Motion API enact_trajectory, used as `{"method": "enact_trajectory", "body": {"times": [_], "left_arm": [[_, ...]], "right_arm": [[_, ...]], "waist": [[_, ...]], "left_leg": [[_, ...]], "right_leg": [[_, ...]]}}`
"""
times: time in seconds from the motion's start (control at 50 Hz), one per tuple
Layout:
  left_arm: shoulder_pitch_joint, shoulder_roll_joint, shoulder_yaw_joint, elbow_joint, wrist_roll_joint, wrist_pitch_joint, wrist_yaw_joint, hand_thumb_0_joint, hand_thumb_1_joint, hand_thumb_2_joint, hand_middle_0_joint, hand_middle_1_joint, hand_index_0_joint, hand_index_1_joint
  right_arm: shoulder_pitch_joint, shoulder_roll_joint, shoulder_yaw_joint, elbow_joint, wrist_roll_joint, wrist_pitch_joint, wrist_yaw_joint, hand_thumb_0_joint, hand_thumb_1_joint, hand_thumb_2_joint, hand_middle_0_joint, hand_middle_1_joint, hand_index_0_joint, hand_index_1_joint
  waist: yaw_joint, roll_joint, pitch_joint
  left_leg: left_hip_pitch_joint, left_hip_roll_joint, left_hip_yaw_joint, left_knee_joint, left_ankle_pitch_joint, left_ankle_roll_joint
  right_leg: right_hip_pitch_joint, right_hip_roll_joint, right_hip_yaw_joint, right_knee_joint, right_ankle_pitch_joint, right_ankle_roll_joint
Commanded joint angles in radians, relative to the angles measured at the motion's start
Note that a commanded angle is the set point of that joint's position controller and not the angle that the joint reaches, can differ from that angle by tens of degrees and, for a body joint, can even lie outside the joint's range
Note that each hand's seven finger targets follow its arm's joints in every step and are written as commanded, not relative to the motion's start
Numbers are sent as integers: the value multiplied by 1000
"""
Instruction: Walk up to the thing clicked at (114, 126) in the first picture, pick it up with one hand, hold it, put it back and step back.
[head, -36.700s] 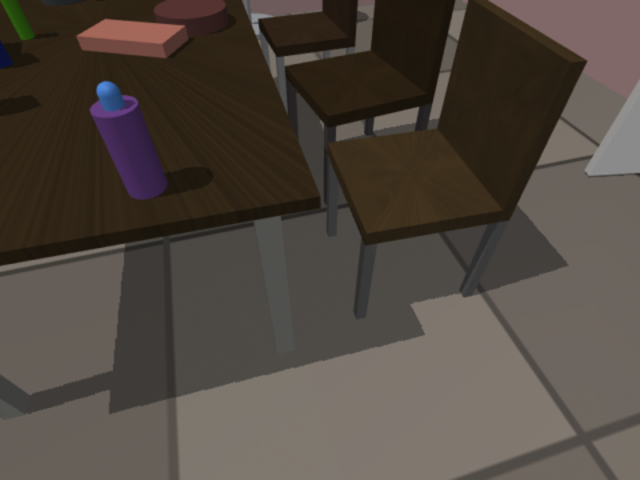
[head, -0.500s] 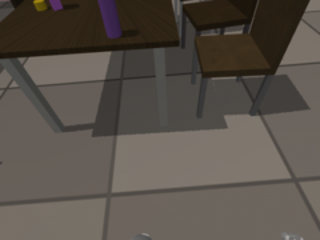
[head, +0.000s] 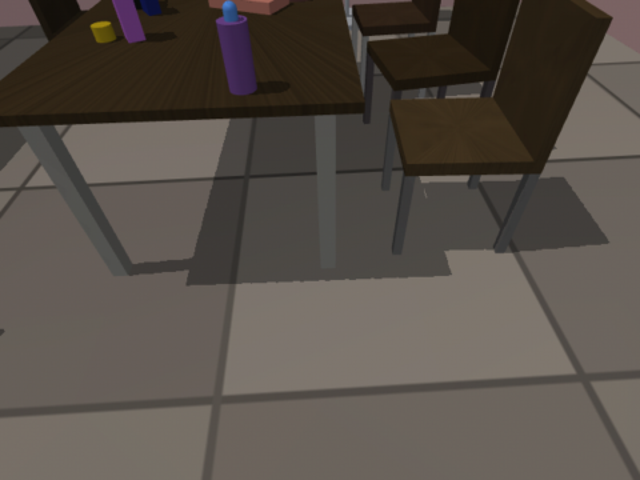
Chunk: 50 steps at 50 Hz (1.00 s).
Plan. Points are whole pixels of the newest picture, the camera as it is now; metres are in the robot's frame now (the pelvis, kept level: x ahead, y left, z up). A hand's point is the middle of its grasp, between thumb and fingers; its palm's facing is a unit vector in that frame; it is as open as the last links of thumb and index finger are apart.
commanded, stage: step back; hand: left
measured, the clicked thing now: (236, 48) +1.09 +0.25 +0.10
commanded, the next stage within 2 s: stand in 0.54 s
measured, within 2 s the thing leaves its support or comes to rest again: neither
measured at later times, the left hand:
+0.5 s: hand out of the picture +0.14 +0.32 -0.15, palm faces +0.02 -0.93 -0.36, open 7.4 cm
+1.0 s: hand out of the picture +0.13 +0.30 -0.14, palm faces -0.03 -0.94 -0.34, open 7.4 cm
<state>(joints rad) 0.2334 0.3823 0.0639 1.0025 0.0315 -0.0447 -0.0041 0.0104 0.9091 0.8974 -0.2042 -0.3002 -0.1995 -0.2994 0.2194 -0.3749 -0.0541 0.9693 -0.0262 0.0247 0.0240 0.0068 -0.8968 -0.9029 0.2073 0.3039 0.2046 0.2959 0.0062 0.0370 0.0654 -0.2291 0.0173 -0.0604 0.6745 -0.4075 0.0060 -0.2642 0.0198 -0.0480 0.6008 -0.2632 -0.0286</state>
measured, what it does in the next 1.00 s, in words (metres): steps on the spot: left foot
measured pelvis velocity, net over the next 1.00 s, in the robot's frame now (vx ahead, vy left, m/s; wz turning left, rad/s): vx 0.05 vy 0.04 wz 0.00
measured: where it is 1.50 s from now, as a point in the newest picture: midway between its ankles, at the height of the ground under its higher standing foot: outside the picture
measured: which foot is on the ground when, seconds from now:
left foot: up 0.00-0.26, down 0.28-1.00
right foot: down 0.00-1.00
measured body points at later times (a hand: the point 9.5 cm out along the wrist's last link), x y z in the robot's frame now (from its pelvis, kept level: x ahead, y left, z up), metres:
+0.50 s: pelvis +0.05 +0.05 +0.00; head +0.08 +0.07 +0.45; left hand +0.14 +0.37 -0.13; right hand +0.16 -0.25 -0.12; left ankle +0.09 +0.17 -0.72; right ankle +0.03 -0.10 -0.72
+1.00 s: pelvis +0.05 +0.04 +0.02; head +0.07 +0.05 +0.47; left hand +0.13 +0.35 -0.11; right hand +0.15 -0.26 -0.11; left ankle +0.09 +0.17 -0.72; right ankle +0.03 -0.10 -0.72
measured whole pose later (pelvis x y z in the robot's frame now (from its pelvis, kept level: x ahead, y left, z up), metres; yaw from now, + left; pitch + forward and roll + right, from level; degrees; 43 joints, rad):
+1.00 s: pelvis +0.05 +0.04 +0.02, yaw +0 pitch -3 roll +0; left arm 0.10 0.36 0.00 1.14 0.01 -0.02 -0.01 0.01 0.91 0.90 -0.20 -0.30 -0.20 -0.30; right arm 0.06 -0.35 -0.02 1.12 0.00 -0.01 0.02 0.01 -0.90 -0.90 0.21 0.30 0.20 0.30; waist 0.00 0.00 0.07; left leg -0.17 0.02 0.00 0.36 -0.15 -0.01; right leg -0.08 -0.03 0.00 0.34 -0.22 0.03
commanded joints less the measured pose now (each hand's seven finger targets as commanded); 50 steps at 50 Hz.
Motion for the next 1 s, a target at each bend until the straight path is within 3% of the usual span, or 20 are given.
{"method": "enact_trajectory", "body": {"times": [0.0, 0.02, 0.06, 0.1, 0.18, 0.24, 0.26, 0.28, 0.3, 0.32, 0.34, 0.36, 0.4, 0.44, 0.48, 0.52, 0.56, 0.7, 0.86, 0.98], "left_arm": [[-40, 346, 89, -85, 15, -29, 25, 0, 900, 900, -200, -300, -200, -300], [-57, 310, 82, -95, 9, -33, 25, 0, 900, 900, -200, -300, -200, -300], [-62, 251, 66, -92, -1, -42, 27, 0, 900, 900, -200, -300, -200, -300], [-65, 260, 66, -82, -2, -43, 26, 0, 900, 900, -200, -300, -200, -300], [-128, 250, 56, -102, -3, -29, 21, 0, 900, 900, -200, -300, -200, -300], [-113, 231, 37, -92, -21, -4, 20, 0, 900, 900, -200, -300, -200, -300], [-105, 215, 29, -96, -25, 2, 20, 0, 900, 900, -200, -300, -200, -300], [-90, 191, 21, -103, -31, 7, 21, 0, 900, 900, -200, -300, -200, -300], [-90, 161, 12, -100, -43, 20, 19, 0, 900, 900, -200, -300, -200, -300], [-89, 180, 18, -80, -44, 33, 25, 0, 900, 900, -200, -300, -200, -300], [-90, 186, 18, -61, -39, 35, 25, 0, 900, 900, -200, -300, -200, -300], [-84, 174, 12, -51, -36, 32, 22, 0, 900, 900, -200, -300, -200, -300], [-62, 190, 15, -32, -29, 23, 20, 0, 900, 900, -200, -300, -200, -300], [-53, 205, 18, -13, -29, 17, 23, 0, 900, 900, -200, -300, -200, -300], [-106, 219, 15, -17, -28, 15, 20, 0, 900, 900, -200, -300, -200, -300], [-114, 176, -9, 15, -31, 13, 12, 0, 900, 900, -200, -300, -200, -300], [-134, 187, -11, 17, -31, 9, 13, 0, 900, 900, -200, -300, -200, -300], [-166, 185, -19, 55, -29, 5, 11, 0, 900, 900, -200, -300, -200, -300], [-176, 182, -21, 73, -22, 5, 8, 0, 900, 900, -200, -300, -200, -300], [-179, 191, -19, 75, -24, 0, 10, 0, 900, 900, -200, -300, -200, -300]], "right_arm": [[-52, -220, -56, -77, -7, -20, -21, 0, -900, -900, 200, 300, 200, 300], [-26, -225, -55, -64, -3, -26, -18, 0, -900, -900, 200, 300, 200, 300], [-4, -195, -49, -34, 2, -30, -15, 0, -900, -900, 200, 300, 200, 300], [14, -185, -46, -29, -4, -28, -14, 0, -900, -900, 200, 300, 200, 300], [-3, -167, -35, -24, 0, -37, -15, 0, -900, -900, 200, 300, 200, 300], [4, -156, -36, 4, -1, -50, -28, 0, -900, -900, 200, 300, 200, 300], [14, -170, -41, 11, -3, -53, -35, 0, -900, -900, 200, 300, 200, 300], [12, -213, -50, 6, -7, -57, -41, 0, -900, -900, 200, 300, 200, 300], [-45, -251, -48, -13, -9, -60, -45, 0, -900, -900, 200, 300, 200, 300], [-83, -298, -50, -24, 0, -57, -44, 0, -900, -900, 200, 300, 200, 300], [-116, -287, -48, -17, -4, -53, -41, 0, -900, -900, 200, 300, 200, 300], [-135, -268, -39, -14, -4, -50, -41, 0, -900, -900, 200, 300, 200, 300], [-166, -230, -24, -20, 1, -49, -43, 0, -900, -900, 200, 300, 200, 300], [-170, -206, -17, -9, 8, -50, -44, 0, -900, -900, 200, 300, 200, 300], [-166, -188, -10, 5, 10, -50, -42, 0, -900, -900, 200, 300, 200, 300], [-141, -206, -8, 25, 21, -60, -37, 0, -900, -900, 200, 300, 200, 300], [-161, -209, -11, 32, 20, -64, -34, 0, -900, -900, 200, 300, 200, 300], [-204, -190, -3, 56, 19, -66, -26, 0, -900, -900, 200, 300, 200, 300], [-226, -181, -4, 76, 19, -57, -19, 0, -900, -900, 200, 300, 200, 300], [-212, -181, -2, 94, 18, -58, -17, 0, -900, -900, 200, 300, 200, 300]], "waist": [[43, -123, 78], [29, -90, 89], [19, -87, 36], [22, -130, 1], [13, -197, -34], [-4, -160, -69], [-6, -133, -95], [1, -38, -132], [19, 57, -134], [16, 104, -134], [25, 106, -102], [39, 113, -93], [44, 108, -100], [38, 97, -126], [13, 43, -144], [-5, 45, -183], [-7, 17, -180], [-6, -16, -131], [-10, -34, -79], [-11, -27, -107]], "left_leg": [[-320, -13, -86, 261, -144, 7], [-312, 11, -108, 250, -93, 5], [-274, 3, -113, 219, -32, 8], [-227, 4, -83, 211, -5, -6], [-98, 17, 29, -14, 15, -18], [20, -31, 94, -217, 266, -2], [75, -4, 54, -223, 373, 15], [115, 92, -51, -214, 512, 52], [51, 216, -220, -273, 464, 122], [-42, 285, -279, -288, 400, 203], [-92, 278, -269, -301, 356, 206], [-85, 243, -210, -290, 350, 170], [-83, 172, -124, -233, 386, 91], [-85, 135, -90, -187, 413, 56], [-30, 116, -63, -216, 372, 47], [66, 130, -75, -240, 442, 48], [102, 131, -65, -234, 509, 44], [139, 127, -42, -301, 528, 29], [128, 105, -25, -370, 299, 8], [113, 105, -22, -381, 311, 6]], "right_leg": [[11, -425, 655, -438, -627, -204], [24, -392, 583, -401, -517, -199], [72, -302, 390, -365, -259, -131], [57, -291, 331, -332, -137, -129], [29, -275, 190, -236, 140, -131], [46, -193, 93, -39, 374, -68], [31, -176, 82, 16, 388, -44], [-4, -126, 50, 79, 316, -18], [-28, -43, 25, 127, 71, 19], [44, -31, 25, 121, -172, 13], [84, -42, 43, 107, -219, 11], [91, -48, 44, 27, -174, 0], [116, -76, 68, -56, 36, -5], [162, -104, 115, -85, 165, -14], [132, -122, 135, -91, 206, -17], [139, -119, 120, -132, 212, 2], [138, -126, 116, -163, 252, 7], [146, -136, 111, -237, 249, 20], [111, -147, 125, -328, 94, 19], [156, -156, 129, -335, 129, 20]]}}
